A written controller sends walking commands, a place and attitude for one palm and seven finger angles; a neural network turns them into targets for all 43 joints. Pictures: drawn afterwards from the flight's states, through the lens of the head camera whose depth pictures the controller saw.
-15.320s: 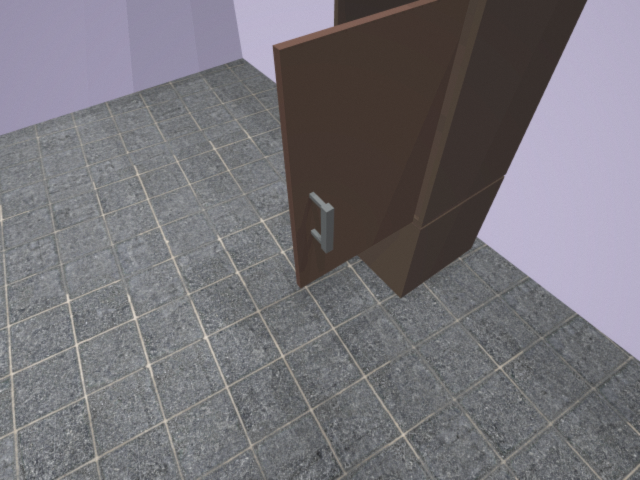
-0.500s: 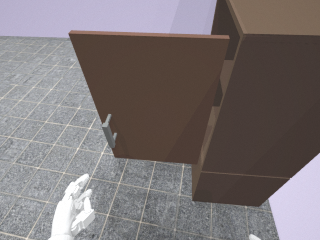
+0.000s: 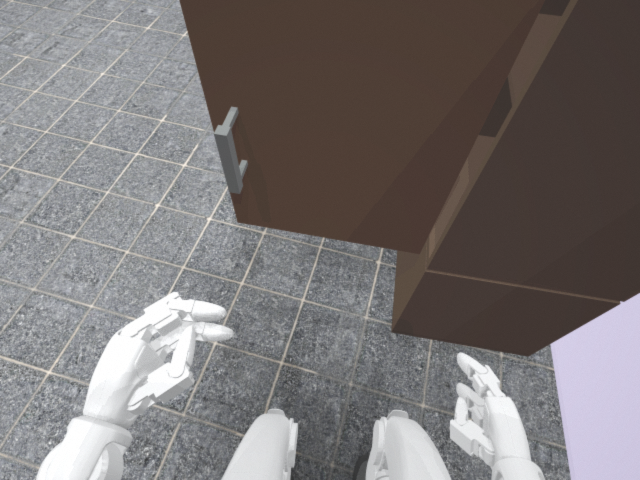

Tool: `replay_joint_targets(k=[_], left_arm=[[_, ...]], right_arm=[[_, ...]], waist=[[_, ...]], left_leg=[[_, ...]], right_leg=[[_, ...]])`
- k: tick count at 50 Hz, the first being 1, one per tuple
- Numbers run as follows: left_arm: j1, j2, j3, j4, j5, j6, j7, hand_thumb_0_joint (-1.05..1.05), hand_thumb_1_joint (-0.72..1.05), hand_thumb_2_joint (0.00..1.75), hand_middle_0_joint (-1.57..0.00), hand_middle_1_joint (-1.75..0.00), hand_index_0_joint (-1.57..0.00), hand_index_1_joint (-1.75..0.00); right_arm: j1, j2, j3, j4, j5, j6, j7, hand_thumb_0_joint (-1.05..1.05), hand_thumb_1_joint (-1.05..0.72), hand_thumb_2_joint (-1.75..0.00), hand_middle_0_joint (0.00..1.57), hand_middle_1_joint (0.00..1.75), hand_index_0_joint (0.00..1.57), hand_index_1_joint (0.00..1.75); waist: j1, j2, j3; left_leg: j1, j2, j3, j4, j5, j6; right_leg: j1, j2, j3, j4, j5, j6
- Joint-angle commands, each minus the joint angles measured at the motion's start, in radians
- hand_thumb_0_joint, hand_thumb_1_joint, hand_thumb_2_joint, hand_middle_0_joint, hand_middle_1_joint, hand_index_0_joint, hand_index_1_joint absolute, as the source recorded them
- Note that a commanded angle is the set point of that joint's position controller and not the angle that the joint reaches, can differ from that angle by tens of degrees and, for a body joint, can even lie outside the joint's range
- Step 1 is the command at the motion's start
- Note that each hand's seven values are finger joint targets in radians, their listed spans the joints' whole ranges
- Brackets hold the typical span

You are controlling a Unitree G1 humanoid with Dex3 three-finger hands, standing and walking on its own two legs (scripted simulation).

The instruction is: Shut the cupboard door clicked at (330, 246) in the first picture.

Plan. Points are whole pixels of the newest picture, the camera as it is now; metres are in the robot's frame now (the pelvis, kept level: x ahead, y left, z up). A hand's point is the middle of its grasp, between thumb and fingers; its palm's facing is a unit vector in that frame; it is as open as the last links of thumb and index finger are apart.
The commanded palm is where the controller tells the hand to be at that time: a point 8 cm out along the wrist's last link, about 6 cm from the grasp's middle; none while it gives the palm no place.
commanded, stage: raise the hand and make a fist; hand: left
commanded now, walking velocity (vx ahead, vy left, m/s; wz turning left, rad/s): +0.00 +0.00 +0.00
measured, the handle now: (234, 152) +0.56 +0.19 +0.02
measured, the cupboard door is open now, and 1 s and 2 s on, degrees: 89 89 89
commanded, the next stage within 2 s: bring the fist close to the handle in 1.24 s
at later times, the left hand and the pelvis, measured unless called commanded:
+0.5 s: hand (162, 359) +0.23 +0.19 +0.05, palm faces -0.09 -1.00 -0.01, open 3.1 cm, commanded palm +0.21 +0.25 +0.05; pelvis +0.02 +0.02 +0.01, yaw -1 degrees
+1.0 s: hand (164, 344) +0.25 +0.19 +0.05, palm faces -0.11 -0.99 -0.03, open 3.1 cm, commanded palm +0.23 +0.25 +0.05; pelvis +0.02 +0.01 +0.01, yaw -1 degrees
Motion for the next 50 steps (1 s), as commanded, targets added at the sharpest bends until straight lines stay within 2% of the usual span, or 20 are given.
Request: replay_joint_targets(k=[1,3,5,7,8,9,11,12,19,21,24,26,28,34,36,39,40,44,46,50], left_arm=[[0.086,0.102,0.122,-0.207,-0.037,0.003,0.044,0.0,0.9,0.9,-0.82,-0.98,-0.82,-0.98],[0.081,0.089,0.116,-0.206,-0.038,-0.022,0.069,0.0,0.9,0.9,-0.86,-1.02,-0.86,-1.02],[0.067,0.094,0.105,-0.223,-0.028,-0.062,0.08,0.0,0.9,0.9,-0.9,-1.06,-0.9,-1.06],[0.074,0.07,0.075,-0.182,-0.024,-0.09,0.079,0.0,0.9,0.9,-0.93,-1.1,-0.93,-1.1],[0.066,0.071,0.065,-0.185,-0.019,-0.105,0.074,0.0,0.9,0.9,-0.95,-1.12,-0.95,-1.12],[0.054,0.083,0.066,-0.182,-0.018,-0.112,0.068,0.0,0.9,0.9,-0.97,-1.14,-0.97,-1.14],[0.072,0.082,0.061,-0.206,-0.017,-0.124,0.056,0.0,0.9,0.9,-1.01,-1.18,-1.01,-1.18],[0.074,0.088,0.065,-0.201,-0.018,-0.123,0.054,0.0,0.9,0.9,-1.02,-1.2,-1.02,-1.2],[0.083,0.115,0.101,-0.242,-0.019,-0.112,0.071,0.0,0.9,0.9,-1.15,-1.34,-1.15,-1.34],[0.096,0.097,0.084,-0.257,-0.013,-0.11,0.073,0.0,0.9,0.9,-1.19,-1.38,-1.19,-1.38],[0.094,0.103,0.087,-0.228,-0.011,-0.093,0.065,0.0,0.9,0.9,-1.24,-1.44,-1.24,-1.44],[0.085,0.092,0.078,-0.219,-0.011,-0.086,0.055,0.0,0.9,0.9,-1.28,-1.48,-1.28,-1.48],[0.067,0.102,0.089,-0.214,-0.016,-0.083,0.049,0.0,0.9,0.9,-1.3,-1.5,-1.3,-1.5],[0.027,0.142,0.129,-0.214,-0.032,-0.083,0.027,0.0,0.9,0.9,-1.3,-1.5,-1.3,-1.5],[0.026,0.129,0.122,-0.214,-0.036,-0.081,0.021,0.0,0.9,0.9,-1.3,-1.5,-1.3,-1.5],[0.017,0.149,0.15,-0.17,-0.048,-0.073,0.012,0.0,0.9,0.9,-1.3,-1.5,-1.3,-1.5],[0.009,0.144,0.144,-0.189,-0.049,-0.078,0.006,0.0,0.9,0.9,-1.3,-1.5,-1.3,-1.5],[0.014,0.144,0.154,-0.158,-0.064,-0.078,0.0,0.0,0.9,0.9,-1.3,-1.5,-1.3,-1.5],[0.022,0.146,0.151,-0.18,-0.061,-0.082,0.001,0.0,0.9,0.9,-1.3,-1.5,-1.3,-1.5],[0.027,0.144,0.148,-0.18,-0.055,-0.092,0.009,0.0,0.9,0.9,-1.3,-1.5,-1.3,-1.5]], right_arm=[[-0.027,-0.155,-0.099,-0.187,0.008,-0.048,-0.021,0.0,-0.9,-0.9,0.2,0.3,0.2,0.3],[-0.026,-0.154,-0.098,-0.183,0.005,-0.05,-0.02,0.0,-0.9,-0.9,0.2,0.3,0.2,0.3],[-0.017,-0.161,-0.094,-0.182,-0.004,-0.055,-0.018,0.0,-0.9,-0.9,0.2,0.3,0.2,0.3],[-0.005,-0.168,-0.095,-0.176,-0.004,-0.06,-0.016,0.0,-0.9,-0.9,0.2,0.3,0.2,0.3],[-0.005,-0.176,-0.095,-0.176,-0.003,-0.064,-0.015,0.0,-0.9,-0.9,0.2,0.3,0.2,0.3],[-0.001,-0.182,-0.095,-0.178,-0.004,-0.064,-0.017,0.0,-0.9,-0.9,0.2,0.3,0.2,0.3],[0.012,-0.186,-0.101,-0.182,-0.002,-0.067,-0.014,0.0,-0.9,-0.9,0.2,0.3,0.2,0.3],[0.018,-0.188,-0.102,-0.181,-0.001,-0.066,-0.014,0.0,-0.9,-0.9,0.2,0.3,0.2,0.3],[0.029,-0.19,-0.107,-0.192,-0.002,-0.036,-0.012,0.0,-0.9,-0.9,0.2,0.3,0.2,0.3],[0.037,-0.187,-0.11,-0.195,-0.003,-0.027,-0.007,0.0,-0.9,-0.9,0.2,0.3,0.2,0.3],[0.039,-0.19,-0.109,-0.198,-0.005,-0.013,-0.004,0.0,-0.9,-0.9,0.2,0.3,0.2,0.3],[0.04,-0.19,-0.11,-0.203,-0.002,-0.006,-0.002,0.0,-0.9,-0.9,0.2,0.3,0.2,0.3],[0.037,-0.192,-0.106,-0.208,-0.001,-0.004,-0.003,0.0,-0.9,-0.9,0.2,0.3,0.2,0.3],[0.034,-0.193,-0.098,-0.204,-0.002,-0.002,-0.01,0.0,-0.9,-0.9,0.2,0.3,0.2,0.3],[0.035,-0.19,-0.098,-0.203,0.001,-0.004,-0.009,0.0,-0.9,-0.9,0.2,0.3,0.2,0.3],[0.035,-0.193,-0.097,-0.195,0.0,-0.006,-0.012,0.0,-0.9,-0.9,0.2,0.3,0.2,0.3],[0.033,-0.192,-0.098,-0.197,0.002,-0.008,-0.012,0.0,-0.9,-0.9,0.2,0.3,0.2,0.3],[0.031,-0.191,-0.097,-0.192,0.004,-0.014,-0.015,0.0,-0.9,-0.9,0.2,0.3,0.2,0.3],[0.031,-0.189,-0.1,-0.193,0.006,-0.017,-0.012,0.0,-0.9,-0.9,0.2,0.3,0.2,0.3],[0.032,-0.188,-0.103,-0.189,0.006,-0.017,-0.012,0.0,-0.9,-0.9,0.2,0.3,0.2,0.3]], waist=[[0.011,-0.018,-0.31],[0.001,-0.047,-0.275],[-0.001,-0.016,-0.272],[-0.021,-0.044,-0.233],[-0.023,-0.03,-0.225],[-0.027,-0.037,-0.22],[-0.021,0.005,-0.26],[-0.024,-0.01,-0.26],[-0.01,0.061,-0.271],[-0.017,0.061,-0.295],[-0.022,0.065,-0.277],[-0.032,0.035,-0.274],[-0.032,0.041,-0.268],[-0.023,0.055,-0.295],[-0.027,0.057,-0.298],[-0.026,0.012,-0.288],[-0.025,0.022,-0.316],[-0.023,0.006,-0.297],[-0.019,0.032,-0.325],[-0.021,0.018,-0.313]], left_leg=[[0.095,-0.018,-0.046,-0.289,0.235,-0.018],[0.081,-0.016,-0.051,-0.294,0.213,-0.021],[0.089,-0.016,-0.055,-0.297,0.21,-0.024],[0.073,-0.017,-0.059,-0.298,0.169,-0.024],[0.072,-0.016,-0.062,-0.299,0.157,-0.026],[0.076,-0.014,-0.068,-0.297,0.167,-0.025],[0.111,-0.014,-0.07,-0.304,0.202,-0.032],[0.11,-0.014,-0.073,-0.304,0.217,-0.035],[0.16,-0.011,-0.074,-0.303,0.326,-0.053],[0.198,-0.005,-0.078,-0.3,0.395,-0.061],[0.194,-0.003,-0.078,-0.289,0.427,-0.066],[0.188,-0.003,-0.076,-0.287,0.4,-0.064],[0.165,-0.008,-0.069,-0.283,0.353,-0.059],[0.165,-0.011,-0.065,-0.268,0.386,-0.056],[0.17,-0.01,-0.063,-0.271,0.377,-0.055],[0.136,-0.014,-0.059,-0.263,0.361,-0.048],[0.138,-0.015,-0.054,-0.26,0.359,-0.046],[0.111,-0.018,-0.049,-0.257,0.346,-0.038],[0.129,-0.018,-0.046,-0.262,0.352,-0.039],[0.122,-0.017,-0.043,-0.263,0.351,-0.035]], right_leg=[[0.327,0.03,0.111,-0.201,0.037,0.01],[0.299,0.03,0.102,-0.201,0.012,0.012],[0.266,0.031,0.09,-0.18,0.009,0.004],[0.233,0.03,0.088,-0.185,-0.025,0.007],[0.217,0.03,0.088,-0.18,-0.032,0.005],[0.208,0.034,0.082,-0.167,-0.018,0.0],[0.21,0.032,0.078,-0.158,0.018,-0.001],[0.214,0.032,0.074,-0.155,0.033,0.0],[0.215,0.045,0.06,-0.132,0.108,-0.007],[0.211,0.042,0.053,-0.13,0.145,-0.001],[0.205,0.049,0.052,-0.126,0.164,-0.004],[0.205,0.048,0.05,-0.134,0.16,0.002],[0.212,0.047,0.059,-0.143,0.142,0.001],[0.233,0.051,0.066,-0.135,0.169,-0.006],[0.231,0.046,0.066,-0.144,0.165,-0.001],[0.248,0.05,0.069,-0.146,0.163,-0.002],[0.264,0.044,0.077,-0.148,0.166,0.0],[0.279,0.044,0.085,-0.156,0.159,-0.002],[0.282,0.038,0.089,-0.159,0.163,0.003],[0.286,0.037,0.089,-0.16,0.164,0.002]])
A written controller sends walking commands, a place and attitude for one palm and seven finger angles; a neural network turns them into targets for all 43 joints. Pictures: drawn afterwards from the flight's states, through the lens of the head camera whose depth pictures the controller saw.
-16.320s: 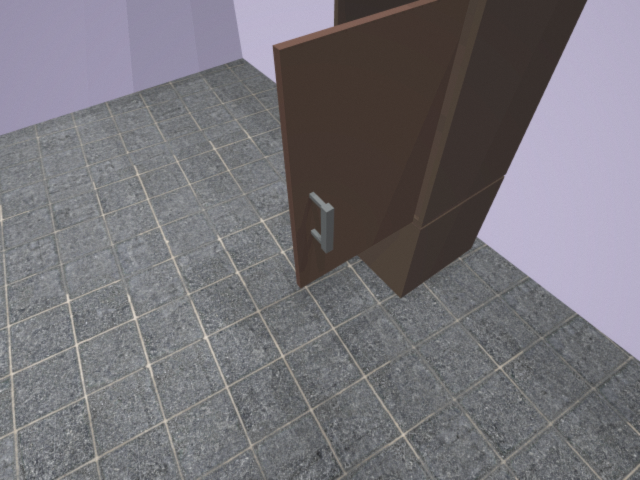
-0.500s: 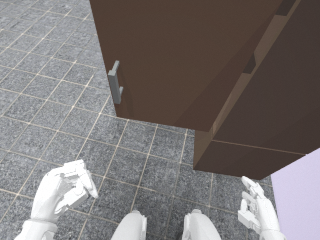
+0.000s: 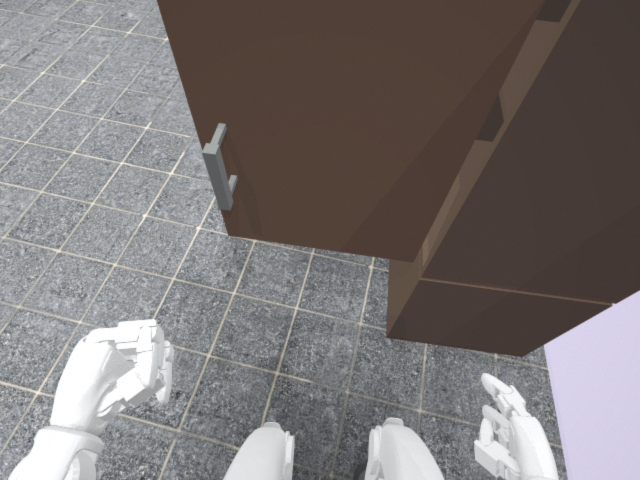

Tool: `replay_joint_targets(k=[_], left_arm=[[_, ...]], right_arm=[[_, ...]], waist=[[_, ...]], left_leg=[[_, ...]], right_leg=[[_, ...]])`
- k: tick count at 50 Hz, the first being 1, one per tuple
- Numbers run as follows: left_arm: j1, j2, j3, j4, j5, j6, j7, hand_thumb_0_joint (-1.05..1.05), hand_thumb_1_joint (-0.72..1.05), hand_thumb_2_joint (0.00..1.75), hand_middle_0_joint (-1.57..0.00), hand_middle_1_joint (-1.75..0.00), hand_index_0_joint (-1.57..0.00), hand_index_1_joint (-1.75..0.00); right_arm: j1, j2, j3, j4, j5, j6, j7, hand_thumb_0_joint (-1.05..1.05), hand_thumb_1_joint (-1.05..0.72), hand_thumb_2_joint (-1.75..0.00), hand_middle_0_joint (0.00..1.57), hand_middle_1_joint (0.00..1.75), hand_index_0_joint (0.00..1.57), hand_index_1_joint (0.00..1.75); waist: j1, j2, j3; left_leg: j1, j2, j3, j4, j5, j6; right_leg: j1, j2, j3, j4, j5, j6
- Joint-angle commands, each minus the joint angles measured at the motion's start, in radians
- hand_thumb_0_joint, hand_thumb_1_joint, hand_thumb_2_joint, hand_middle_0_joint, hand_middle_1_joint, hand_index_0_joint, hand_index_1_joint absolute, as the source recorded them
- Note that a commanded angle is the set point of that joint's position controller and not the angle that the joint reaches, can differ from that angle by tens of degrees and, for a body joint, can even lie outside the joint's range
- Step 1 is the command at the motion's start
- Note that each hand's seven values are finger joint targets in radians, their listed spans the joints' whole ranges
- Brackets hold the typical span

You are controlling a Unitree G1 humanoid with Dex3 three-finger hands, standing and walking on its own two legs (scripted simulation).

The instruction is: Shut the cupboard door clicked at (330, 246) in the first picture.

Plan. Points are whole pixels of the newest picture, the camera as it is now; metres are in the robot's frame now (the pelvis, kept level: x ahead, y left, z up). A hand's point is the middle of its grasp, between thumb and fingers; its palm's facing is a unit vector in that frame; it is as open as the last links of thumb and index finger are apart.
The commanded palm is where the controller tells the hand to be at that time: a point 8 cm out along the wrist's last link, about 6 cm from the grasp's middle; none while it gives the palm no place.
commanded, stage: raise the hand and make a fist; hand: left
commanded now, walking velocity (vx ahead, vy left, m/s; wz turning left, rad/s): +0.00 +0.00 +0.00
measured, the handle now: (223, 169) +0.53 +0.18 +0.01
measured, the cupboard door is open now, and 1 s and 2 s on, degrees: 89 89 89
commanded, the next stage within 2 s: bring the fist close to the handle in 0.24 s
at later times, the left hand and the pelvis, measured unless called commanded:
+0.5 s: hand (172, 369) +0.23 +0.18 +0.04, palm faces -0.10 -0.99 -0.04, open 3.1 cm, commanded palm +0.23 +0.23 +0.04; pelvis +0.00 -0.01 +0.00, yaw +1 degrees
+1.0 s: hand (214, 277) +0.35 +0.16 +0.03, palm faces -0.12 -0.99 -0.02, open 3.1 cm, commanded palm +0.34 +0.21 +0.03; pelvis +0.00 +0.00 +0.00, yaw +0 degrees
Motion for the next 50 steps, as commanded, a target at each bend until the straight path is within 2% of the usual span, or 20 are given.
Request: replay_joint_targets(k=[1,3,8,12,15,17,22,24,26,27,29,31,34,36,37,39,42,44,47,50], left_arm=[[0.001,0.123,0.07,-0.211,-0.019,-0.081,0.006,0.0,0.9,0.9,-1.3,-1.5,-1.3,-1.5],[0.015,0.111,0.069,-0.188,-0.019,-0.085,0.015,0.0,0.9,0.9,-1.3,-1.5,-1.3,-1.5],[0.005,0.11,0.056,-0.191,-0.011,-0.094,0.019,0.0,0.9,0.9,-1.3,-1.5,-1.3,-1.5],[-0.002,0.116,0.061,-0.182,-0.015,-0.093,0.017,0.0,0.9,0.9,-1.3,-1.5,-1.3,-1.5],[-0.017,0.12,0.056,-0.193,-0.013,-0.095,0.01,0.0,0.9,0.9,-1.3,-1.5,-1.3,-1.5],[-0.012,0.124,0.062,-0.193,-0.013,-0.098,0.013,0.0,0.9,0.9,-1.3,-1.5,-1.3,-1.5],[-0.186,0.103,0.024,-0.143,-0.001,-0.108,0.016,0.0,0.9,0.9,-1.3,-1.5,-1.3,-1.5],[-0.238,0.106,0.012,-0.119,0.0,-0.098,0.015,0.0,0.9,0.9,-1.3,-1.5,-1.3,-1.5],[-0.278,0.134,0.043,-0.098,0.009,-0.087,0.019,0.0,0.9,0.9,-1.3,-1.5,-1.3,-1.5],[-0.299,0.118,0.026,-0.093,0.011,-0.079,0.019,0.0,0.9,0.9,-1.3,-1.5,-1.3,-1.5],[-0.3,0.147,0.055,-0.073,0.01,-0.061,0.025,0.0,0.9,0.9,-1.3,-1.5,-1.3,-1.5],[-0.378,0.138,0.049,-0.041,0.021,-0.046,0.036,0.0,0.9,0.9,-1.3,-1.5,-1.3,-1.5],[-0.462,0.148,0.061,0.025,0.027,-0.037,0.055,0.0,0.9,0.9,-1.3,-1.5,-1.3,-1.5],[-0.507,0.126,0.044,0.051,0.037,-0.041,0.062,0.0,0.9,0.9,-1.3,-1.5,-1.3,-1.5],[-0.512,0.125,0.05,0.078,0.036,-0.043,0.067,0.0,0.9,0.9,-1.3,-1.5,-1.3,-1.5],[-0.548,0.146,0.063,0.121,0.04,-0.048,0.067,0.0,0.9,0.9,-1.3,-1.5,-1.3,-1.5],[-0.649,0.118,0.031,0.161,0.055,-0.061,0.073,0.0,0.9,0.9,-1.3,-1.5,-1.3,-1.5],[-0.696,0.143,0.054,0.198,0.057,-0.07,0.078,0.0,0.9,0.9,-1.3,-1.5,-1.3,-1.5],[-0.766,0.121,0.039,0.238,0.066,-0.085,0.086,0.0,0.9,0.9,-1.3,-1.5,-1.3,-1.5],[-0.822,0.147,0.06,0.306,0.08,-0.095,0.093,0.0,0.9,0.9,-1.3,-1.5,-1.3,-1.5]], right_arm=[[-0.033,-0.13,-0.067,-0.163,0.005,-0.061,-0.011,0.0,-0.9,-0.9,0.2,0.3,0.2,0.3],[-0.03,-0.128,-0.068,-0.159,0.006,-0.059,-0.011,0.0,-0.9,-0.9,0.2,0.3,0.2,0.3],[-0.036,-0.13,-0.066,-0.164,0.006,-0.056,-0.012,0.0,-0.9,-0.9,0.2,0.3,0.2,0.3],[-0.034,-0.13,-0.066,-0.17,0.007,-0.051,-0.015,0.0,-0.9,-0.9,0.2,0.3,0.2,0.3],[-0.034,-0.131,-0.061,-0.169,0.006,-0.049,-0.016,0.0,-0.9,-0.9,0.2,0.3,0.2,0.3],[-0.036,-0.13,-0.062,-0.168,0.005,-0.051,-0.016,0.0,-0.9,-0.9,0.2,0.3,0.2,0.3],[-0.027,-0.143,-0.054,-0.141,0.001,-0.057,-0.023,0.0,-0.9,-0.9,0.2,0.3,0.2,0.3],[-0.018,-0.149,-0.051,-0.136,-0.002,-0.057,-0.024,0.0,-0.9,-0.9,0.2,0.3,0.2,0.3],[-0.015,-0.151,-0.055,-0.127,0.001,-0.053,-0.024,0.0,-0.9,-0.9,0.2,0.3,0.2,0.3],[-0.016,-0.149,-0.054,-0.126,0.002,-0.053,-0.023,0.0,-0.9,-0.9,0.2,0.3,0.2,0.3],[-0.011,-0.151,-0.052,-0.126,0.0,-0.044,-0.019,0.0,-0.9,-0.9,0.2,0.3,0.2,0.3],[-0.008,-0.149,-0.051,-0.116,0.003,-0.034,-0.016,0.0,-0.9,-0.9,0.2,0.3,0.2,0.3],[-0.001,-0.152,-0.049,-0.104,0.0,-0.024,-0.015,0.0,-0.9,-0.9,0.2,0.3,0.2,0.3],[-0.002,-0.151,-0.051,-0.097,0.001,-0.019,-0.011,0.0,-0.9,-0.9,0.2,0.3,0.2,0.3],[0.004,-0.15,-0.054,-0.093,0.001,-0.017,-0.01,0.0,-0.9,-0.9,0.2,0.3,0.2,0.3],[0.012,-0.157,-0.053,-0.084,-0.001,-0.009,-0.009,0.0,-0.9,-0.9,0.2,0.3,0.2,0.3],[0.017,-0.155,-0.055,-0.07,-0.001,0.0,-0.005,0.0,-0.9,-0.9,0.2,0.3,0.2,0.3],[0.028,-0.162,-0.057,-0.059,-0.004,0.007,-0.006,0.0,-0.9,-0.9,0.2,0.3,0.2,0.3],[0.031,-0.158,-0.06,-0.046,-0.005,0.015,0.0,0.0,-0.9,-0.9,0.2,0.3,0.2,0.3],[0.046,-0.164,-0.06,-0.033,-0.007,0.031,0.002,0.0,-0.9,-0.9,0.2,0.3,0.2,0.3]], waist=[[0.011,0.031,-0.267],[0.004,0.0,-0.249],[0.004,0.026,-0.233],[0.0,-0.011,-0.236],[-0.001,0.022,-0.232],[0.0,0.009,-0.243],[-0.03,0.025,-0.222],[-0.032,0.026,-0.238],[-0.022,0.016,-0.275],[-0.026,0.017,-0.289],[-0.004,0.05,-0.308],[-0.021,0.007,-0.318],[-0.024,0.005,-0.308],[-0.027,0.019,-0.326],[-0.026,-0.007,-0.33],[-0.024,0.004,-0.333],[-0.042,0.014,-0.336],[-0.041,0.011,-0.341],[-0.044,0.023,-0.375],[-0.045,0.019,-0.383]], left_leg=[[0.109,-0.011,-0.059,-0.227,0.365,-0.05],[0.102,-0.012,-0.057,-0.228,0.34,-0.048],[0.098,-0.012,-0.055,-0.233,0.303,-0.044],[0.078,-0.013,-0.051,-0.226,0.272,-0.038],[0.086,-0.013,-0.05,-0.222,0.281,-0.038],[0.084,-0.012,-0.052,-0.22,0.281,-0.036],[0.075,-0.01,-0.062,-0.202,0.26,-0.038],[0.072,-0.011,-0.062,-0.194,0.269,-0.034],[0.079,-0.01,-0.061,-0.2,0.283,-0.036],[0.082,-0.012,-0.058,-0.201,0.288,-0.034],[0.089,-0.013,-0.057,-0.21,0.317,-0.039],[0.083,-0.012,-0.052,-0.207,0.329,-0.034],[0.065,-0.011,-0.054,-0.208,0.314,-0.035],[0.085,-0.011,-0.053,-0.216,0.327,-0.037],[0.08,-0.011,-0.05,-0.215,0.332,-0.035],[0.076,-0.01,-0.051,-0.217,0.337,-0.037],[0.091,-0.008,-0.048,-0.219,0.335,-0.036],[0.096,-0.006,-0.053,-0.217,0.346,-0.038],[0.114,-0.006,-0.051,-0.219,0.367,-0.042],[0.12,-0.003,-0.052,-0.218,0.394,-0.044]], right_leg=[[0.281,0.035,0.07,-0.134,0.177,-0.018],[0.27,0.036,0.069,-0.142,0.157,-0.014],[0.258,0.034,0.074,-0.151,0.119,-0.016],[0.275,0.032,0.089,-0.167,0.09,-0.012],[0.266,0.035,0.088,-0.162,0.1,-0.016],[0.268,0.033,0.089,-0.161,0.101,-0.014],[0.198,0.036,0.076,-0.135,0.087,-0.014],[0.204,0.038,0.079,-0.132,0.099,-0.016],[0.223,0.034,0.082,-0.133,0.114,-0.014],[0.231,0.031,0.082,-0.134,0.124,-0.011],[0.253,0.034,0.081,-0.126,0.147,-0.019],[0.268,0.03,0.084,-0.132,0.175,-0.011],[0.262,0.032,0.083,-0.13,0.161,-0.013],[0.257,0.027,0.083,-0.13,0.18,-0.011],[0.273,0.026,0.087,-0.134,0.191,-0.009],[0.277,0.028,0.087,-0.129,0.197,-0.014],[0.254,0.024,0.088,-0.133,0.204,-0.009],[0.245,0.027,0.085,-0.124,0.209,-0.013],[0.243,0.022,0.086,-0.119,0.23,-0.01],[0.24,0.024,0.085,-0.112,0.253,-0.012]])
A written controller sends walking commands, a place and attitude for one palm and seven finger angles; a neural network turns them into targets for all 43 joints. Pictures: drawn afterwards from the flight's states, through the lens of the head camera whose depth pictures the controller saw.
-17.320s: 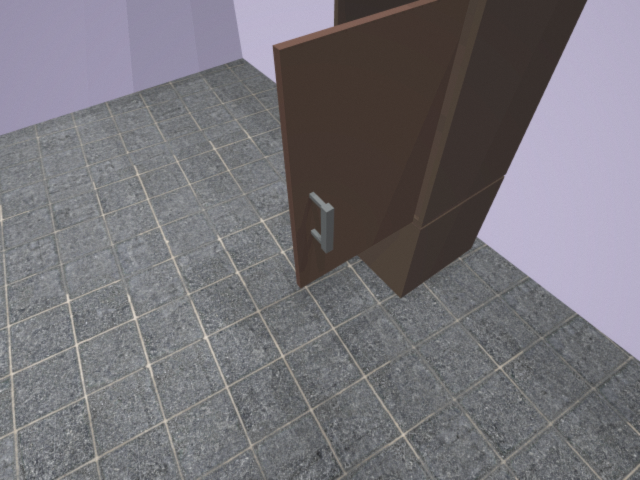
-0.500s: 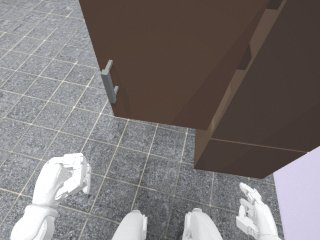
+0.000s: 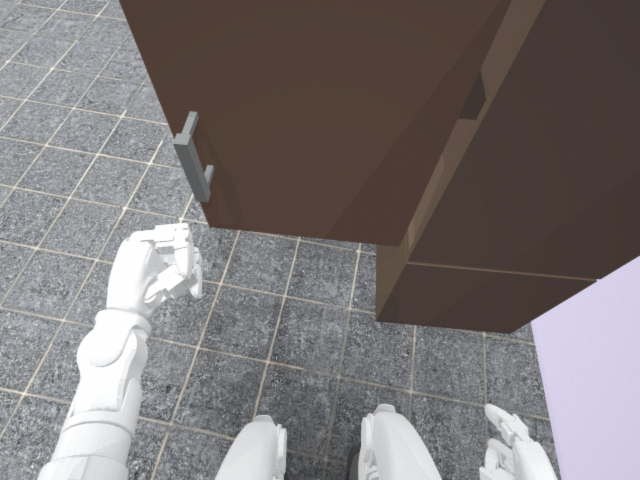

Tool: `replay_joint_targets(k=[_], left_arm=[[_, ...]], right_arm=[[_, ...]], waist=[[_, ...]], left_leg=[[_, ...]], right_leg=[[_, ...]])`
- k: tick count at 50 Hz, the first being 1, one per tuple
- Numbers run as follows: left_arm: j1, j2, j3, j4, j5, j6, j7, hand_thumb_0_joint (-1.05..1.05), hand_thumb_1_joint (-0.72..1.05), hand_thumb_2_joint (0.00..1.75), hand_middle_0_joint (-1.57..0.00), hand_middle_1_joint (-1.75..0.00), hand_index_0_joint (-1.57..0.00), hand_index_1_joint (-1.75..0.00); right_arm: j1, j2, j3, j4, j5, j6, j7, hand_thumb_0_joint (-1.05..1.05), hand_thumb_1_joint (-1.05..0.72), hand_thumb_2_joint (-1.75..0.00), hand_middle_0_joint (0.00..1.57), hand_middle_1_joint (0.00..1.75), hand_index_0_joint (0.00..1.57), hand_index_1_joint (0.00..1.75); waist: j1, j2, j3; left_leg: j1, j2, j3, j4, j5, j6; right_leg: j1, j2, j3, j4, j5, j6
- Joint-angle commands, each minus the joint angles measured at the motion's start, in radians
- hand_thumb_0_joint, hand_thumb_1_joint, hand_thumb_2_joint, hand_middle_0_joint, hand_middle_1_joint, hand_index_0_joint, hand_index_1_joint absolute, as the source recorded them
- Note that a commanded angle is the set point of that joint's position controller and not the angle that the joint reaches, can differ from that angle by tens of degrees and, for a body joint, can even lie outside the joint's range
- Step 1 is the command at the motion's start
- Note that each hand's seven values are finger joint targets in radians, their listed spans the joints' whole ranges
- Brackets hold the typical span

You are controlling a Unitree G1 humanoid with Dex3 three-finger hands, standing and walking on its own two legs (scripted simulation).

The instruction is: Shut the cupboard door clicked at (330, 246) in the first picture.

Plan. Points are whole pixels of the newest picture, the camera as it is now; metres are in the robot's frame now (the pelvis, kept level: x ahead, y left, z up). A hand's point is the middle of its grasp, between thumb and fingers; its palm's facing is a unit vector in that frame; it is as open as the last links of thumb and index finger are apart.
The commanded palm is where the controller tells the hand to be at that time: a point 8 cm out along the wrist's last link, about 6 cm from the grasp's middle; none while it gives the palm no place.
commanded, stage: bring the fist close to the handle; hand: left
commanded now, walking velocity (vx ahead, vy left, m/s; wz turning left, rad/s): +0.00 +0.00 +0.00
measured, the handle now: (197, 159) +0.54 +0.19 +0.02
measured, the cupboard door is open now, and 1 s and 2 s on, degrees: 89 89 78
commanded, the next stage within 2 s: push the door shut along its arc in 0.74 s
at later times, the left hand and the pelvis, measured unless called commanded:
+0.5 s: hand (221, 208) +0.45 +0.14 +0.02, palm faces -0.10 -0.99 -0.02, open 3.1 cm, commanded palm +0.42 +0.20 +0.02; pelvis +0.00 +0.00 -0.01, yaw -1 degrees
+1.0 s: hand (216, 214) +0.44 +0.15 +0.02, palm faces -0.12 -0.99 -0.03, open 3.1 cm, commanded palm +0.44 +0.20 +0.02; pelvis +0.00 +0.00 -0.01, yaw -1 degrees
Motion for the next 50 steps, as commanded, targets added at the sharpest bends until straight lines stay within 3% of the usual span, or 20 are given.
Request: replay_joint_targets(k=[1,8,10,12,13,15,17,19,20,21,23,28,33,40,42,43,48,49,50], left_arm=[[-0.312,0.151,0.059,-0.125,-0.001,-0.087,0.013,0.0,0.9,0.9,-1.3,-1.5,-1.3,-1.5],[-0.537,0.19,0.087,0.06,0.019,-0.113,0.025,0.0,0.9,0.9,-1.3,-1.5,-1.3,-1.5],[-0.621,0.196,0.083,0.083,0.028,-0.126,0.022,0.0,0.9,0.9,-1.3,-1.5,-1.3,-1.5],[-0.672,0.18,0.071,0.127,0.034,-0.136,0.026,0.0,0.9,0.9,-1.3,-1.5,-1.3,-1.5],[-0.684,0.186,0.082,0.158,0.036,-0.137,0.029,0.0,0.9,0.9,-1.3,-1.5,-1.3,-1.5],[-0.714,0.206,0.1,0.222,0.043,-0.138,0.029,0.0,0.9,0.9,-1.3,-1.5,-1.3,-1.5],[-0.797,0.189,0.086,0.283,0.051,-0.141,0.033,0.0,0.9,0.9,-1.3,-1.5,-1.3,-1.5],[-0.732,0.264,0.159,0.318,0.054,-0.143,0.034,0.0,0.9,0.9,-1.3,-1.5,-1.3,-1.5],[-0.726,0.283,0.176,0.315,0.059,-0.147,0.033,0.0,0.9,0.9,-1.3,-1.5,-1.3,-1.5],[-0.725,0.257,0.154,0.3,0.06,-0.151,0.03,0.0,0.9,0.9,-1.3,-1.5,-1.3,-1.5],[-0.692,0.265,0.171,0.3,0.055,-0.151,0.03,0.0,0.9,0.9,-1.3,-1.5,-1.3,-1.5],[-0.717,0.282,0.181,0.248,0.05,-0.167,0.03,0.0,0.9,0.9,-1.3,-1.5,-1.3,-1.5],[-0.769,0.256,0.147,0.244,0.051,-0.187,0.025,0.0,0.9,0.9,-1.3,-1.5,-1.3,-1.5],[-0.724,0.223,0.118,0.261,0.047,-0.183,0.011,0.0,0.9,0.9,-1.3,-1.5,-1.3,-1.5],[-0.724,0.217,0.114,0.274,0.048,-0.18,0.015,0.0,0.9,0.9,-1.3,-1.5,-1.3,-1.5],[-0.704,0.233,0.13,0.286,0.05,-0.178,0.016,0.0,0.9,0.9,-1.3,-1.5,-1.3,-1.5],[-0.883,0.292,0.141,0.334,0.067,-0.196,-0.007,0.0,0.9,0.9,-1.3,-1.5,-1.3,-1.5],[-0.907,0.301,0.14,0.343,0.065,-0.198,-0.017,0.0,0.9,0.9,-1.3,-1.5,-1.3,-1.5],[-0.949,0.324,0.147,0.34,0.07,-0.204,-0.024,0.0,0.9,0.9,-1.3,-1.5,-1.3,-1.5]], right_arm=[[0.04,-0.146,-0.065,-0.107,0.001,-0.026,-0.008,0.0,-0.9,-0.9,0.2,0.3,0.2,0.3],[0.064,-0.153,-0.062,-0.068,-0.005,0.003,-0.007,0.0,-0.9,-0.9,0.2,0.3,0.2,0.3],[0.08,-0.155,-0.063,-0.056,-0.008,0.008,-0.006,0.0,-0.9,-0.9,0.2,0.3,0.2,0.3],[0.092,-0.157,-0.066,-0.046,-0.011,0.014,-0.003,0.0,-0.9,-0.9,0.2,0.3,0.2,0.3],[0.1,-0.158,-0.067,-0.038,-0.013,0.018,-0.001,0.0,-0.9,-0.9,0.2,0.3,0.2,0.3],[0.118,-0.162,-0.067,-0.027,-0.016,0.029,0.003,0.0,-0.9,-0.9,0.2,0.3,0.2,0.3],[0.129,-0.161,-0.067,-0.016,-0.019,0.039,0.006,0.0,-0.9,-0.9,0.2,0.3,0.2,0.3],[0.138,-0.168,-0.066,-0.03,-0.02,0.051,0.012,0.0,-0.9,-0.9,0.2,0.3,0.2,0.3],[0.14,-0.166,-0.064,-0.035,-0.021,0.061,0.014,0.0,-0.9,-0.9,0.2,0.3,0.2,0.3],[0.139,-0.159,-0.064,-0.042,-0.021,0.067,0.017,0.0,-0.9,-0.9,0.2,0.3,0.2,0.3],[0.142,-0.157,-0.064,-0.049,-0.018,0.078,0.023,0.0,-0.9,-0.9,0.2,0.3,0.2,0.3],[0.151,-0.157,-0.067,-0.053,-0.017,0.091,0.022,0.0,-0.9,-0.9,0.2,0.3,0.2,0.3],[0.153,-0.157,-0.068,-0.03,-0.019,0.089,0.017,0.0,-0.9,-0.9,0.2,0.3,0.2,0.3],[0.146,-0.156,-0.069,-0.03,-0.018,0.095,0.021,0.0,-0.9,-0.9,0.2,0.3,0.2,0.3],[0.141,-0.156,-0.068,-0.033,-0.016,0.099,0.021,0.0,-0.9,-0.9,0.2,0.3,0.2,0.3],[0.141,-0.157,-0.069,-0.037,-0.016,0.102,0.022,0.0,-0.9,-0.9,0.2,0.3,0.2,0.3],[0.136,-0.162,-0.061,-0.021,-0.018,0.102,0.009,0.0,-0.9,-0.9,0.2,0.3,0.2,0.3],[0.135,-0.164,-0.057,-0.024,-0.018,0.101,0.006,0.0,-0.9,-0.9,0.2,0.3,0.2,0.3],[0.137,-0.17,-0.056,-0.016,-0.021,0.102,0.004,0.0,-0.9,-0.9,0.2,0.3,0.2,0.3]], waist=[[-0.011,0.022,-0.383],[-0.037,0.016,-0.38],[-0.044,0.055,-0.421],[-0.059,0.057,-0.446],[-0.053,0.069,-0.458],[-0.062,0.057,-0.462],[-0.088,0.031,-0.447],[-0.047,0.046,-0.476],[-0.044,0.023,-0.509],[-0.044,0.04,-0.52],[-0.038,0.013,-0.511],[-0.049,0.01,-0.501],[-0.071,0.038,-0.483],[-0.06,0.075,-0.476],[-0.065,0.05,-0.454],[-0.055,0.037,-0.45],[-0.095,0.021,-0.421],[-0.098,0.06,-0.414],[-0.1,0.071,-0.45]], left_leg=[[0.171,0.003,-0.072,-0.2,0.373,-0.042],[0.134,0.0,-0.071,-0.187,0.316,-0.038],[0.174,0.002,-0.079,-0.183,0.345,-0.041],[0.201,0.006,-0.087,-0.176,0.384,-0.045],[0.2,0.005,-0.087,-0.172,0.398,-0.047],[0.207,0.01,-0.092,-0.165,0.436,-0.05],[0.163,0.006,-0.086,-0.151,0.403,-0.041],[0.148,0.0,-0.077,-0.157,0.408,-0.04],[0.142,0.001,-0.073,-0.155,0.432,-0.038],[0.144,0.0,-0.069,-0.157,0.443,-0.038],[0.12,0.0,-0.059,-0.161,0.424,-0.033],[0.121,0.002,-0.057,-0.169,0.405,-0.028],[0.147,0.003,-0.063,-0.168,0.377,-0.029],[0.202,0.006,-0.071,-0.176,0.436,-0.038],[0.184,0.006,-0.073,-0.178,0.416,-0.037],[0.167,0.004,-0.069,-0.178,0.406,-0.035],[0.113,-0.001,-0.069,-0.156,0.321,-0.024],[0.12,-0.003,-0.068,-0.149,0.321,-0.023],[0.149,-0.001,-0.081,-0.149,0.344,-0.027]], right_leg=[[0.297,0.026,0.067,-0.113,0.239,-0.007],[0.268,0.025,0.077,-0.116,0.2,-0.005],[0.25,0.027,0.072,-0.107,0.214,-0.009],[0.226,0.026,0.07,-0.099,0.233,-0.007],[0.227,0.025,0.069,-0.094,0.241,-0.008],[0.214,0.03,0.063,-0.087,0.263,-0.009],[0.209,0.027,0.07,-0.089,0.256,-0.003],[0.252,0.034,0.074,-0.085,0.266,-0.011],[0.284,0.032,0.079,-0.079,0.299,-0.008],[0.298,0.03,0.083,-0.079,0.315,-0.007],[0.327,0.032,0.088,-0.091,0.32,-0.004],[0.341,0.033,0.093,-0.104,0.319,0.0],[0.301,0.033,0.091,-0.114,0.284,0.0],[0.273,0.036,0.075,-0.109,0.301,-0.005],[0.271,0.036,0.075,-0.111,0.291,-0.004],[0.288,0.036,0.079,-0.114,0.291,-0.005],[0.268,0.035,0.092,-0.116,0.238,-0.003],[0.244,0.039,0.092,-0.112,0.231,-0.008],[0.237,0.037,0.087,-0.102,0.238,-0.009]])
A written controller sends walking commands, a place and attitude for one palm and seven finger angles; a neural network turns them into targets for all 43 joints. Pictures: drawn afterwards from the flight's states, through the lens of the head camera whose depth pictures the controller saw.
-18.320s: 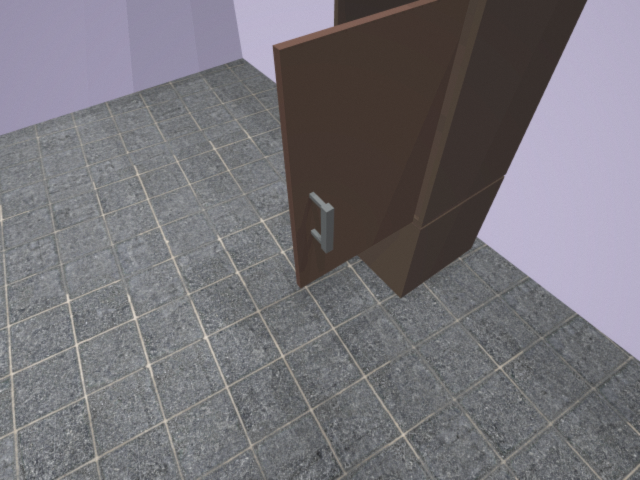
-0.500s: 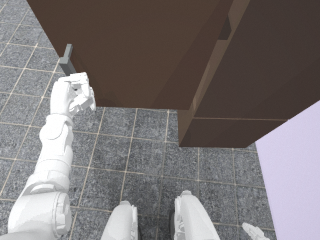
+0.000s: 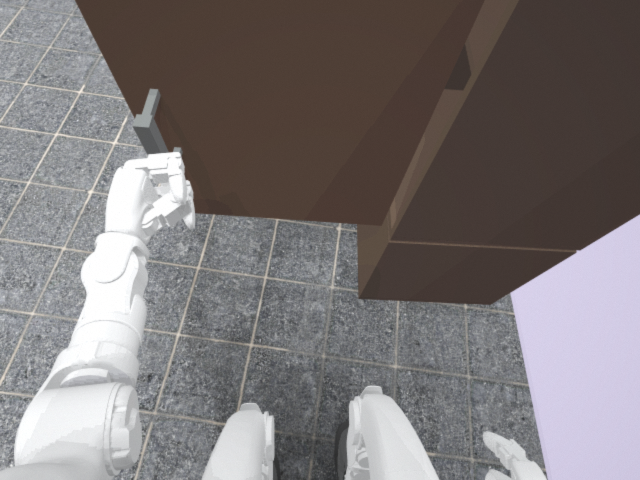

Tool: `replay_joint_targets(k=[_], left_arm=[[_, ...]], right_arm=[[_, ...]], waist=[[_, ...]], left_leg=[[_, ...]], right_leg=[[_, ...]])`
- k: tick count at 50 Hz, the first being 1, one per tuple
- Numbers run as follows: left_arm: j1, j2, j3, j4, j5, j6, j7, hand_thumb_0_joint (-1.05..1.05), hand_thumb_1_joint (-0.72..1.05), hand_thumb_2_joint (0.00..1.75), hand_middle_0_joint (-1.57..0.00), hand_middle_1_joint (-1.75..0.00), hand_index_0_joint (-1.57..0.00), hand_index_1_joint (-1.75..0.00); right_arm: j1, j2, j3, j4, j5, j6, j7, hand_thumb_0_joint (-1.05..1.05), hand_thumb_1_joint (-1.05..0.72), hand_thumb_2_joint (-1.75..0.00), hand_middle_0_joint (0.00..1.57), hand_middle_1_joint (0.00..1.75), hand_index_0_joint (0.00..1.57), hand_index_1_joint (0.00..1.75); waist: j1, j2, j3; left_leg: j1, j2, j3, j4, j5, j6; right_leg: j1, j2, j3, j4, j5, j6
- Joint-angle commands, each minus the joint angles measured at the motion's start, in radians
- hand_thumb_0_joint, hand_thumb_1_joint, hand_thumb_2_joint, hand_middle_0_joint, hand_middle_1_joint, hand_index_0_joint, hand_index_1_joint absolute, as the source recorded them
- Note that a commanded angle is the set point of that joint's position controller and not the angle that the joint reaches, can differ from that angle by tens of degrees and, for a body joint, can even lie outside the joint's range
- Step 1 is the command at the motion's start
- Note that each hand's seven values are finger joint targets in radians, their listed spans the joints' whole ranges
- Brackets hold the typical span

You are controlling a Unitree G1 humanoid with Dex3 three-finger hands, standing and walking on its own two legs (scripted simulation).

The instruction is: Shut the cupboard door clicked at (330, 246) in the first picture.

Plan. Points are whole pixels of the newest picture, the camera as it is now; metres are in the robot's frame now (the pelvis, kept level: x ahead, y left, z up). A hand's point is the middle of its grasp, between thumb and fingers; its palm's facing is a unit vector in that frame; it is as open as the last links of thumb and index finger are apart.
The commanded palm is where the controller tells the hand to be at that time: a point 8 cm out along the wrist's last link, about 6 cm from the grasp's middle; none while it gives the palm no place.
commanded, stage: push the door shut along its arc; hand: left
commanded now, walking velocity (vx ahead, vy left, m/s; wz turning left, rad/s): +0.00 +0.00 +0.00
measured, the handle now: (162, 142) +0.54 +0.20 +0.02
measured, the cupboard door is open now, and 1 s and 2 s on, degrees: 89 78 66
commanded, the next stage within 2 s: pull the fist back off the door in 1.40 s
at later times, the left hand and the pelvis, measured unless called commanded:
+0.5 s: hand (193, 164) +0.50 +0.15 +0.02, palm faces -0.23 -0.97 -0.03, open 3.1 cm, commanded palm +0.51 +0.17 +0.02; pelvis -0.01 +0.01 -0.02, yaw -1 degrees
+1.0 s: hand (233, 125) +0.57 +0.10 +0.03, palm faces -0.36 -0.93 -0.03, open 3.1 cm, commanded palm +0.57 +0.14 +0.02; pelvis -0.01 +0.01 -0.03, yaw -3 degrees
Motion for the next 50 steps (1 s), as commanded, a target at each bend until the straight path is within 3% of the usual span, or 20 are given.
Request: replay_joint_targets(k=[1,3,5,8,9,11,13,14,15,18,23,25,27,29,33,35,42,44,46,50], left_arm=[[-0.479,0.224,0.033,-0.162,-0.013,-0.079,-0.028,0.0,0.9,0.9,-1.3,-1.5,-1.3,-1.5],[-0.512,0.228,0.03,-0.116,-0.016,-0.065,-0.046,0.0,0.9,0.9,-1.3,-1.5,-1.3,-1.5],[-0.556,0.226,0.014,-0.089,-0.015,-0.048,-0.066,0.0,0.9,0.9,-1.3,-1.5,-1.3,-1.5],[-0.591,0.231,0.01,-0.039,-0.011,-0.019,-0.083,0.0,0.9,0.9,-1.3,-1.5,-1.3,-1.5],[-0.615,0.255,0.031,-0.041,-0.018,-0.018,-0.09,0.0,0.9,0.9,-1.3,-1.5,-1.3,-1.5],[-0.633,0.281,0.039,-0.054,-0.007,-0.012,-0.102,0.0,0.9,0.9,-1.3,-1.5,-1.3,-1.5],[-0.661,0.266,0.018,-0.069,-0.004,-0.005,-0.114,0.0,0.9,0.9,-1.3,-1.5,-1.3,-1.5],[-0.663,0.241,-0.004,-0.047,-0.006,0.002,-0.123,0.0,0.9,0.9,-1.3,-1.5,-1.3,-1.5],[-0.686,0.274,0.015,-0.051,-0.002,0.007,-0.124,0.0,0.9,0.9,-1.3,-1.5,-1.3,-1.5],[-0.743,0.26,-0.01,-0.063,0.007,0.016,-0.124,0.0,0.9,0.9,-1.3,-1.5,-1.3,-1.5],[-0.835,0.276,-0.02,-0.004,0.026,0.037,-0.121,0.0,0.9,0.9,-1.3,-1.5,-1.3,-1.5],[-0.89,0.298,-0.02,-0.013,0.034,0.035,-0.122,0.0,0.9,0.9,-1.3,-1.5,-1.3,-1.5],[-0.914,0.291,-0.029,0.009,0.041,0.041,-0.121,0.0,0.9,0.9,-1.3,-1.5,-1.3,-1.5],[-0.936,0.27,-0.05,0.01,0.038,0.05,-0.129,0.0,0.9,0.9,-1.3,-1.5,-1.3,-1.5],[-0.95,0.37,0.03,0.059,0.051,0.082,-0.122,0.0,0.9,0.9,-1.3,-1.5,-1.3,-1.5],[-0.945,0.388,0.037,0.058,0.064,0.088,-0.124,0.0,0.9,0.9,-1.3,-1.5,-1.3,-1.5],[-0.961,0.489,0.097,0.067,0.087,0.129,-0.141,0.0,0.9,0.9,-1.3,-1.5,-1.3,-1.5],[-0.966,0.484,0.095,0.044,0.085,0.132,-0.152,0.0,0.9,0.9,-1.3,-1.5,-1.3,-1.5],[-0.965,0.456,0.073,0.043,0.083,0.147,-0.166,0.0,0.9,0.9,-1.3,-1.5,-1.3,-1.5],[-1.018,0.47,0.071,0.046,0.079,0.178,-0.185,0.0,0.9,0.9,-1.3,-1.5,-1.3,-1.5]], right_arm=[[0.137,-0.167,-0.062,-0.055,-0.001,-0.021,-0.02,0.0,-0.9,-0.9,0.2,0.3,0.2,0.3],[0.144,-0.174,-0.059,-0.049,-0.002,-0.019,-0.021,0.0,-0.9,-0.9,0.2,0.3,0.2,0.3],[0.152,-0.177,-0.057,-0.044,-0.002,-0.016,-0.02,0.0,-0.9,-0.9,0.2,0.3,0.2,0.3],[0.163,-0.183,-0.054,-0.044,-0.001,-0.007,-0.019,0.0,-0.9,-0.9,0.2,0.3,0.2,0.3],[0.171,-0.186,-0.053,-0.044,-0.002,-0.008,-0.021,0.0,-0.9,-0.9,0.2,0.3,0.2,0.3],[0.18,-0.189,-0.054,-0.043,-0.004,-0.004,-0.02,0.0,-0.9,-0.9,0.2,0.3,0.2,0.3],[0.19,-0.193,-0.057,-0.037,-0.005,-0.002,-0.018,0.0,-0.9,-0.9,0.2,0.3,0.2,0.3],[0.197,-0.191,-0.056,-0.038,-0.003,-0.002,-0.016,0.0,-0.9,-0.9,0.2,0.3,0.2,0.3],[0.203,-0.198,-0.057,-0.028,-0.005,0.002,-0.016,0.0,-0.9,-0.9,0.2,0.3,0.2,0.3],[0.215,-0.2,-0.058,-0.019,-0.008,0.005,-0.014,0.0,-0.9,-0.9,0.2,0.3,0.2,0.3],[0.24,-0.208,-0.052,-0.001,-0.011,0.004,-0.017,0.0,-0.9,-0.9,0.2,0.3,0.2,0.3],[0.25,-0.214,-0.05,0.003,-0.015,-0.002,-0.017,0.0,-0.9,-0.9,0.2,0.3,0.2,0.3],[0.259,-0.216,-0.048,0.01,-0.019,-0.004,-0.018,0.0,-0.9,-0.9,0.2,0.3,0.2,0.3],[0.268,-0.217,-0.047,0.009,-0.021,-0.009,-0.014,0.0,-0.9,-0.9,0.2,0.3,0.2,0.3],[0.283,-0.222,-0.038,0.005,-0.025,-0.006,-0.015,0.0,-0.9,-0.9,0.2,0.3,0.2,0.3],[0.288,-0.218,-0.033,-0.003,-0.027,-0.005,-0.01,0.0,-0.9,-0.9,0.2,0.3,0.2,0.3],[0.304,-0.217,-0.022,-0.027,-0.026,-0.001,-0.009,0.0,-0.9,-0.9,0.2,0.3,0.2,0.3],[0.31,-0.215,-0.025,-0.031,-0.026,-0.006,-0.008,0.0,-0.9,-0.9,0.2,0.3,0.2,0.3],[0.315,-0.216,-0.029,-0.027,-0.026,-0.007,-0.008,0.0,-0.9,-0.9,0.2,0.3,0.2,0.3],[0.332,-0.218,-0.029,-0.012,-0.026,-0.014,-0.016,0.0,-0.9,-0.9,0.2,0.3,0.2,0.3]], waist=[[-0.041,0.097,-0.48],[-0.058,0.08,-0.481],[-0.069,0.112,-0.488],[-0.088,0.08,-0.476],[-0.09,0.09,-0.48],[-0.082,0.115,-0.532],[-0.094,0.119,-0.557],[-0.103,0.135,-0.544],[-0.103,0.137,-0.54],[-0.116,0.164,-0.544],[-0.151,0.15,-0.491],[-0.156,0.201,-0.519],[-0.171,0.194,-0.518],[-0.176,0.231,-0.529],[-0.169,0.215,-0.536],[-0.16,0.236,-0.556],[-0.17,0.2,-0.574],[-0.166,0.24,-0.608],[-0.177,0.221,-0.623],[-0.198,0.208,-0.61]], left_leg=[[0.239,-0.007,-0.085,-0.159,0.357,-0.031],[0.231,-0.004,-0.093,-0.147,0.366,-0.03],[0.246,-0.002,-0.097,-0.137,0.385,-0.03],[0.206,-0.002,-0.1,-0.128,0.359,-0.024],[0.206,-0.002,-0.1,-0.12,0.364,-0.021],[0.222,-0.002,-0.103,-0.117,0.39,-0.023],[0.256,0.003,-0.115,-0.113,0.414,-0.026],[0.269,0.004,-0.121,-0.112,0.42,-0.027],[0.275,0.009,-0.125,-0.112,0.42,-0.029],[0.301,0.011,-0.14,-0.118,0.404,-0.033],[0.264,0.012,-0.153,-0.119,0.324,-0.026],[0.301,0.014,-0.167,-0.12,0.327,-0.033],[0.308,0.017,-0.176,-0.113,0.34,-0.034],[0.34,0.019,-0.186,-0.107,0.381,-0.039],[0.284,0.019,-0.171,-0.088,0.396,-0.032],[0.283,0.021,-0.17,-0.079,0.429,-0.034],[0.193,0.022,-0.139,-0.041,0.445,-0.014],[0.231,0.026,-0.145,-0.035,0.486,-0.018],[0.247,0.029,-0.147,-0.03,0.504,-0.018],[0.224,0.031,-0.139,-0.02,0.488,-0.009]], right_leg=[[0.295,0.03,0.08,-0.108,0.233,-0.009],[0.277,0.032,0.076,-0.103,0.234,-0.009],[0.249,0.035,0.072,-0.096,0.237,-0.01],[0.237,0.037,0.071,-0.098,0.218,-0.008],[0.234,0.039,0.068,-0.092,0.22,-0.011],[0.247,0.038,0.071,-0.086,0.238,-0.013],[0.221,0.04,0.064,-0.082,0.239,-0.012],[0.186,0.044,0.058,-0.079,0.229,-0.015],[0.177,0.043,0.056,-0.082,0.223,-0.014],[0.14,0.043,0.049,-0.085,0.194,-0.015],[0.094,0.049,0.043,-0.091,0.143,-0.017],[0.056,0.049,0.038,-0.08,0.136,-0.021],[0.036,0.05,0.034,-0.074,0.141,-0.022],[0.006,0.052,0.028,-0.065,0.153,-0.025],[0.04,0.056,0.031,-0.057,0.166,-0.024],[0.048,0.059,0.032,-0.046,0.18,-0.026],[0.121,0.068,0.045,-0.035,0.233,-0.019],[0.105,0.069,0.042,-0.022,0.254,-0.022],[0.105,0.069,0.042,-0.028,0.271,-0.016],[0.11,0.072,0.043,-0.034,0.282,-0.014]])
